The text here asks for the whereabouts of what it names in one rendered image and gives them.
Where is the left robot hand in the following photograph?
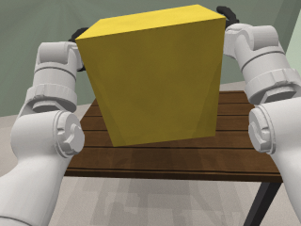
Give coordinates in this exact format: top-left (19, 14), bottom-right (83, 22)
top-left (68, 27), bottom-right (88, 72)

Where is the left robot forearm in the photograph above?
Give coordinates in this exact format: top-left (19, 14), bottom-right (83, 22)
top-left (10, 41), bottom-right (84, 153)

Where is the robot right upper arm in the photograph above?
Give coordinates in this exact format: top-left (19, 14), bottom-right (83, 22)
top-left (248, 97), bottom-right (301, 224)

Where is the table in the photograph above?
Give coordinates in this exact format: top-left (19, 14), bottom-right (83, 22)
top-left (64, 90), bottom-right (283, 226)

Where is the carton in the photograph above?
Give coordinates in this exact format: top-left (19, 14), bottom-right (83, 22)
top-left (75, 4), bottom-right (227, 147)

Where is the right robot hand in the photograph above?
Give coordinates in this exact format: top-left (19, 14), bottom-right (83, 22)
top-left (216, 6), bottom-right (240, 53)

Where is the right robot forearm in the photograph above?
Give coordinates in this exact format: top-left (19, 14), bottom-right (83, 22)
top-left (223, 23), bottom-right (301, 105)

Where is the robot left upper arm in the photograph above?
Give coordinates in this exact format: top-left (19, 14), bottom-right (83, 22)
top-left (0, 109), bottom-right (85, 226)

